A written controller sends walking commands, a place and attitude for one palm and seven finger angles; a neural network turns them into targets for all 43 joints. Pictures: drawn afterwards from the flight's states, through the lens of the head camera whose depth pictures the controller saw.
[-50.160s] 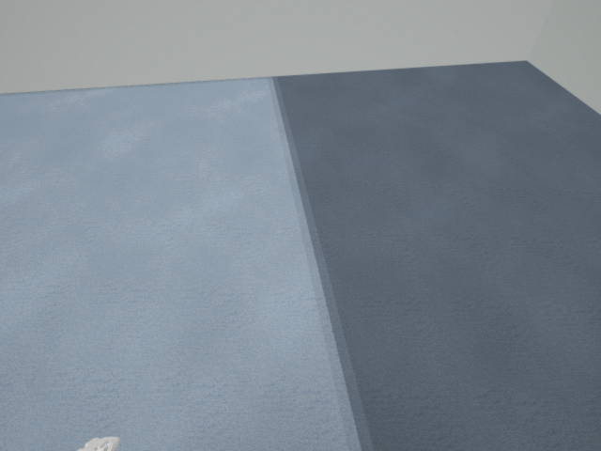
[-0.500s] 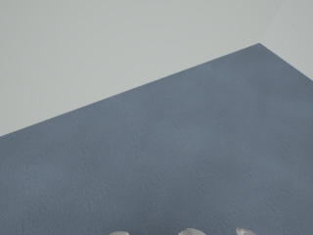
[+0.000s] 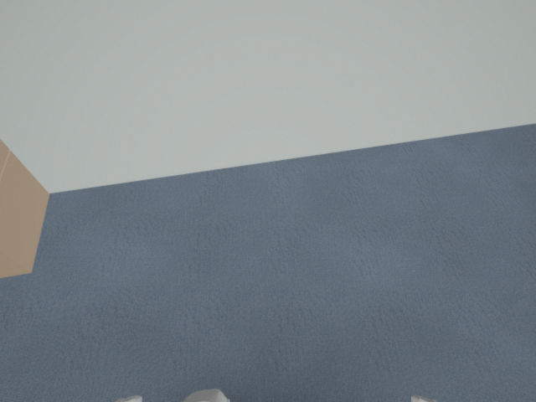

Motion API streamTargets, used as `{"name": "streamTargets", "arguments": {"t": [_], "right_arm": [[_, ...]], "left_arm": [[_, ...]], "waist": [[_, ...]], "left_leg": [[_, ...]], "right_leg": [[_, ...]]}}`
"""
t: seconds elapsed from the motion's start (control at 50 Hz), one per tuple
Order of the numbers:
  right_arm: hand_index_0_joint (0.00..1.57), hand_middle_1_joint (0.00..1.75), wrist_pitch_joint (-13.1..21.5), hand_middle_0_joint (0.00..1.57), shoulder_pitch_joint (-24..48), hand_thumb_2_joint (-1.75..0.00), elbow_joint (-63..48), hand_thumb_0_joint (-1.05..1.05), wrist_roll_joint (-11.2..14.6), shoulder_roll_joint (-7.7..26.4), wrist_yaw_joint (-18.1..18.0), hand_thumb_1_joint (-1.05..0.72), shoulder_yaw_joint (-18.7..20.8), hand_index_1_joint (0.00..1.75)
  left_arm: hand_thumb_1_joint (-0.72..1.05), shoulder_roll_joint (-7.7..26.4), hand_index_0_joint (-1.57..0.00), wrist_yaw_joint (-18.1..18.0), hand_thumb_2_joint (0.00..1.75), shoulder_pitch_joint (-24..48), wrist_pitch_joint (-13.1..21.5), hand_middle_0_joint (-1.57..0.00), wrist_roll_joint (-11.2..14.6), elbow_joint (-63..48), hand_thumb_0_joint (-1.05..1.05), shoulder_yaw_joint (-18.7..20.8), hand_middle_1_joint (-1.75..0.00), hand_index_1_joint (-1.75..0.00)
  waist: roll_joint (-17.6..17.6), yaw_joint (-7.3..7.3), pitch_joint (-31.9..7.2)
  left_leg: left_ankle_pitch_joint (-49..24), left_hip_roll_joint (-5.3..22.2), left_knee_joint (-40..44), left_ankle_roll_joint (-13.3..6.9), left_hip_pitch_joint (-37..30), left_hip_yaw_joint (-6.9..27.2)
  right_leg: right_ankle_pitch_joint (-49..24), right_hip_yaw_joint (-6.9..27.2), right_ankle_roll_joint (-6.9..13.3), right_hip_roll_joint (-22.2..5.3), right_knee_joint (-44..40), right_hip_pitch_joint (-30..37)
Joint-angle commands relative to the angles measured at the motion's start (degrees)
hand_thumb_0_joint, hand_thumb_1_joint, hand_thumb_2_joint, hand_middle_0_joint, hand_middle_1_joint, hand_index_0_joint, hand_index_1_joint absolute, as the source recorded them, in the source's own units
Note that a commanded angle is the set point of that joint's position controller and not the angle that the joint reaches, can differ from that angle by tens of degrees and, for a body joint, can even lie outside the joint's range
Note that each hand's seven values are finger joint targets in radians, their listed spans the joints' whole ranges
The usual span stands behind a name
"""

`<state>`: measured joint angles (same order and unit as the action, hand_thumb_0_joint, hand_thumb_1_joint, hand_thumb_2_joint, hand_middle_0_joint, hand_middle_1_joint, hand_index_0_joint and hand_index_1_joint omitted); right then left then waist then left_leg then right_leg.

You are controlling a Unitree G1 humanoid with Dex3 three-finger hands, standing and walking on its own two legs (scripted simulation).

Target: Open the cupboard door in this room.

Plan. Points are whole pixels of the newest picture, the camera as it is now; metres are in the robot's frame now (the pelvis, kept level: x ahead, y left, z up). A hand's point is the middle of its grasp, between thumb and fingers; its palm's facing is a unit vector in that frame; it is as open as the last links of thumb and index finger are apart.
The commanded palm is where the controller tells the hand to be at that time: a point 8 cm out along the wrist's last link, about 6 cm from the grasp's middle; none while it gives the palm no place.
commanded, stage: turn to face it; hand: left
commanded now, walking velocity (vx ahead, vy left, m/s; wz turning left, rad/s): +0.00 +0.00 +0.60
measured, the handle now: out of the picture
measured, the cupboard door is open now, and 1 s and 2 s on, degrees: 48 48 48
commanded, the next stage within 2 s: take the last steps up to it in 1.66 s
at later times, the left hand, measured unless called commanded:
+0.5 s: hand out of the picture +0.03 +0.17 -0.15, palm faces +0.31 -0.90 -0.29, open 7.4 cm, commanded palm none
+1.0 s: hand out of the picture -0.03 +0.16 -0.15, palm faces +0.61 -0.73 -0.31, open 7.4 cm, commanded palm none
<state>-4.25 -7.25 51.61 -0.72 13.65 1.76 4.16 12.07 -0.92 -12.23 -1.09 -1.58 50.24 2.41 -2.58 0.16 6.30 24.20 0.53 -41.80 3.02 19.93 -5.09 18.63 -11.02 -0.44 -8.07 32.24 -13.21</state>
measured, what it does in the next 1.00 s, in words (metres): steps on the spot, turning left: left foot, then right foot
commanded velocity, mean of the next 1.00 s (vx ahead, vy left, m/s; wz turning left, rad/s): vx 0.00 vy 0.00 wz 0.60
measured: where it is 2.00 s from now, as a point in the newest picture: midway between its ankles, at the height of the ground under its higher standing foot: outside the picture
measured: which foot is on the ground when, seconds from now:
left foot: up 0.00-0.02, down 0.04-0.34, up 0.36-0.64, down 0.66-0.92, up 0.94-1.00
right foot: down 0.00-0.04, up 0.06-0.32, down 0.34-0.66, up 0.68-0.90, down 0.92-1.00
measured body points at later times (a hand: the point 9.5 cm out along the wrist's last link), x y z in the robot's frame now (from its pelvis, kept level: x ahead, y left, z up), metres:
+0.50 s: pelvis +0.01 -0.05 +0.00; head +0.06 -0.05 +0.45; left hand +0.01 +0.22 -0.13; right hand +0.17 -0.28 -0.15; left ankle -0.04 +0.08 -0.67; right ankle +0.04 -0.15 -0.74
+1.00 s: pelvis +0.03 -0.07 -0.01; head +0.07 -0.06 +0.44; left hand -0.06 +0.20 -0.13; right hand +0.26 -0.23 -0.16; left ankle -0.05 +0.04 -0.69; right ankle +0.11 -0.17 -0.74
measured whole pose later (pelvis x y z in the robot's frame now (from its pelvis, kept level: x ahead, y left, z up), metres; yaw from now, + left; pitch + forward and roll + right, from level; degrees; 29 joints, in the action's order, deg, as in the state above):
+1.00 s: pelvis +0.03 -0.07 -0.01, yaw +38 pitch +0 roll +1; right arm -5.0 -9.2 52.6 -1.2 14.6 0.8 4.9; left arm 13.3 -1.0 -10.8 -1.3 -1.4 48.8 3.2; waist 1.6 0.2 5.3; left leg 27.3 -1.5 -55.0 1.9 26.2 4.1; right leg 18.4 -5.0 -0.4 -4.2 35.7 -16.7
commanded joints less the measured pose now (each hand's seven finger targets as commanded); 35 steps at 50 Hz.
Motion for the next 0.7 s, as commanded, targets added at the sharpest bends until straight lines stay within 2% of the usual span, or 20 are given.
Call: {"name": "streamTargets", "arguments": {"t": [0.0,0.02,0.04,0.08,0.12,0.2,0.26,0.28,0.3,0.32,0.34,0.38,0.42,0.52,0.58,0.6,0.62,0.64,0.66,0.68], "right_arm": [[0.20,0.30,2.85,0.20,-5.76,-0.90,-3.84,0.00,-0.47,9.79,-0.34,-0.90,2.00,0.30],[0.20,0.30,2.71,0.20,-9.31,-0.90,-3.57,0.00,-0.76,15.34,-0.74,-0.90,3.46,0.30],[0.20,0.30,2.47,0.20,-12.01,-0.90,-2.61,0.00,-1.00,17.00,-1.30,-0.90,3.62,0.30],[0.20,0.30,3.13,0.20,-7.19,-0.90,-3.26,0.00,-0.96,13.19,-2.50,-0.90,2.66,0.30],[0.20,0.30,3.43,0.20,-3.01,-0.90,-4.18,0.00,-0.91,11.08,-2.77,-0.90,1.87,0.30],[0.20,0.30,3.10,0.20,-2.96,-0.90,-3.65,0.00,-1.09,11.74,-2.58,-0.90,2.28,0.30],[0.20,0.30,2.31,0.20,0.20,-0.90,-4.55,0.00,-0.86,11.85,-2.37,-0.90,2.59,0.30],[0.20,0.30,2.10,0.20,1.85,-0.90,-5.28,0.00,-0.45,10.99,-2.24,-0.90,2.57,0.30],[0.20,0.30,1.94,0.20,1.75,-0.90,-6.39,0.00,0.07,7.59,-1.84,-0.90,2.22,0.30],[0.20,0.30,1.95,0.20,2.70,-0.90,-7.77,0.00,0.09,5.40,-1.29,-0.90,1.98,0.30],[0.20,0.30,1.65,0.20,2.02,-0.90,-7.34,0.00,-0.48,6.77,-1.04,-0.90,2.31,0.30],[0.20,0.30,1.40,0.20,1.51,-0.90,-5.26,0.00,-0.46,6.26,-0.71,-0.90,2.25,0.30],[0.20,0.30,1.08,0.20,1.03,-0.90,-4.54,0.00,-0.10,4.07,-0.10,-0.90,1.60,0.30],[0.20,0.30,1.68,0.20,3.72,-0.90,-5.20,0.00,0.27,2.23,0.24,-0.90,0.51,0.30],[0.20,0.30,2.27,0.20,-0.38,-0.90,-4.37,0.00,0.08,3.59,-0.14,-0.90,0.55,0.30],[0.20,0.30,2.64,0.20,-3.28,-0.90,-3.70,0.00,-0.05,5.69,-0.18,-0.90,1.08,0.30],[0.20,0.30,2.95,0.20,-5.72,-0.90,-3.74,0.00,-0.53,11.42,-0.43,-0.90,2.49,0.30],[0.20,0.30,2.67,0.20,-10.26,-0.90,-3.08,0.00,-0.80,15.97,-1.12,-0.90,3.49,0.30],[0.20,0.30,2.69,0.20,-11.66,-0.90,-2.34,0.00,-1.01,16.04,-1.64,-0.90,3.48,0.30],[0.20,0.30,3.05,0.20,-9.17,-0.90,-2.59,0.00,-1.15,14.45,-2.31,-0.90,3.20,0.30]], "left_arm": [[0.90,10.21,-0.20,-0.07,0.90,-1.51,0.50,-0.20,1.14,-4.17,0.00,3.90,-0.30,-0.30],[0.90,6.53,-0.20,0.19,0.90,1.24,0.26,-0.20,1.17,-6.68,0.00,2.35,-0.30,-0.30],[0.90,7.77,-0.20,-0.04,0.90,4.79,-0.21,-0.20,0.64,-8.64,0.00,2.45,-0.30,-0.30],[0.90,7.43,-0.20,-0.12,0.90,6.13,-0.50,-0.20,0.61,-6.63,0.00,2.94,-0.30,-0.30],[0.90,7.08,-0.20,0.36,0.90,3.68,-0.71,-0.20,0.67,-4.90,0.00,2.94,-0.30,-0.30],[0.90,6.08,-0.20,0.41,0.90,3.37,-0.62,-0.20,1.07,-4.69,0.00,2.55,-0.30,-0.30],[0.90,6.38,-0.20,0.32,0.90,-1.28,-0.22,-0.20,1.17,-3.85,0.00,2.70,-0.30,-0.30],[0.90,7.66,-0.20,0.09,0.90,-4.33,0.19,-0.20,1.07,-3.13,0.00,3.15,-0.30,-0.30],[0.90,11.88,-0.20,-0.44,0.90,-6.51,0.79,-0.20,0.28,-3.08,0.00,4.13,-0.30,-0.30],[0.90,16.49,-0.20,-0.68,0.90,-5.69,0.85,-0.20,-0.30,-3.79,0.00,4.64,-0.30,-0.30],[0.90,14.98,-0.20,-0.80,0.90,-3.13,0.92,-0.20,0.06,-4.49,0.00,3.99,-0.30,-0.30],[0.90,10.55,-0.20,-1.09,0.90,1.36,1.23,-0.20,0.24,-5.28,0.00,3.06,-0.30,-0.30],[0.90,9.65,-0.20,-1.06,0.90,2.06,1.26,-0.20,-0.06,-5.32,0.00,2.81,-0.30,-0.30],[0.90,12.31,-0.20,-0.87,0.90,-2.86,1.40,-0.20,-0.21,-3.16,0.00,3.66,-0.30,-0.30],[0.90,12.79,-0.20,-0.47,0.90,-2.32,1.01,-0.20,0.47,-2.74,0.00,4.13,-0.30,-0.30],[0.90,12.01,-0.20,-0.21,0.90,-1.64,0.74,-0.20,0.89,-3.20,0.00,4.06,-0.30,-0.30],[0.90,9.05,-0.20,0.13,0.90,-1.75,0.32,-0.20,1.14,-4.64,0.00,3.61,-0.30,-0.30],[0.90,6.58,-0.20,0.09,0.90,2.45,0.01,-0.20,0.99,-7.37,0.00,2.28,-0.30,-0.30],[0.90,8.01,-0.20,-0.19,0.90,5.35,-0.39,-0.20,0.61,-8.32,0.00,2.61,-0.30,-0.30],[0.90,6.75,-0.20,-0.36,0.90,6.61,-0.49,-0.20,0.66,-7.23,0.00,2.79,-0.30,-0.30]], "waist": [[6.89,2.73,-12.49],[20.60,4.94,-11.98],[13.42,6.23,-11.32],[16.47,3.58,-8.85],[13.39,1.01,-8.60],[10.76,1.15,-9.76],[11.69,-1.10,-8.81],[8.88,-3.02,-8.35],[-3.92,-4.04,-7.89],[-15.64,-4.64,-6.50],[-11.28,-2.88,-6.41],[-12.74,-0.44,-4.77],[-11.67,0.09,-5.88],[-9.23,-2.67,-7.49],[-7.37,-0.48,-9.22],[-2.06,1.44,-10.63],[12.49,2.74,-12.43],[19.50,5.42,-11.67],[12.16,5.91,-11.40],[15.56,4.61,-10.40]], "left_leg": [[-23.04,9.26,18.68,-5.82,-18.55,12.07],[-41.76,23.31,20.91,-14.56,-22.59,29.40],[-32.71,25.83,21.00,-18.35,-17.33,30.65],[-30.23,18.11,21.56,-14.91,-12.64,26.04],[-31.47,13.95,20.74,-12.40,-10.55,20.44],[-30.13,11.81,19.64,-11.73,-9.31,19.62],[-23.80,9.57,17.26,-9.87,-1.46,20.81],[-17.48,7.09,13.99,-7.77,3.78,19.84],[-4.80,0.46,3.95,-3.86,12.45,14.11],[9.66,-4.88,-10.94,-0.62,14.64,6.08],[9.45,-1.54,-21.38,-1.49,12.96,8.77],[4.49,1.09,-27.60,-0.66,13.69,7.84],[3.51,1.02,-20.86,0.22,9.79,4.78],[3.00,-0.28,-2.94,0.09,4.35,-0.12],[-6.99,-0.76,11.15,-0.95,-4.95,-0.87],[-14.28,0.96,17.25,-2.12,-12.28,1.68],[-28.27,13.84,19.35,-7.96,-20.67,19.42],[-43.50,24.43,21.31,-16.77,-21.29,31.34],[-33.74,23.66,20.76,-18.25,-17.23,30.67],[-31.83,19.64,20.86,-16.81,-14.94,28.88]], "right_leg": [[-13.11,1.13,-1.78,-6.37,12.01,-7.58],[19.11,1.92,-5.25,0.73,24.79,-20.94],[19.33,8.04,-4.26,0.86,31.21,-21.12],[11.67,11.40,-4.10,1.37,34.59,-22.28],[7.29,11.32,-4.25,2.07,31.36,-18.67],[8.20,9.17,-3.87,5.13,17.61,-10.71],[2.05,7.47,-3.36,7.64,4.03,0.52],[-2.96,8.06,-3.09,6.59,-4.56,6.99],[1.69,20.02,-0.01,-4.18,-15.46,12.30],[0.64,33.39,6.69,-18.58,-21.20,7.88],[-0.36,30.89,9.88,-19.30,-19.69,2.57],[-15.02,21.13,9.01,-13.27,-14.76,2.16],[-22.83,13.16,7.36,-10.70,-12.70,2.86],[-30.94,9.94,7.02,-12.22,-8.57,9.02],[-27.99,6.36,3.56,-11.56,-2.04,5.93],[-23.49,4.11,0.93,-10.33,3.96,0.76],[-3.50,0.52,-3.48,-3.42,15.54,-12.41],[20.73,4.15,-4.95,1.08,26.18,-21.43],[18.66,8.81,-4.16,1.37,31.33,-21.07],[15.10,10.40,-4.11,1.53,32.63,-22.28]]}}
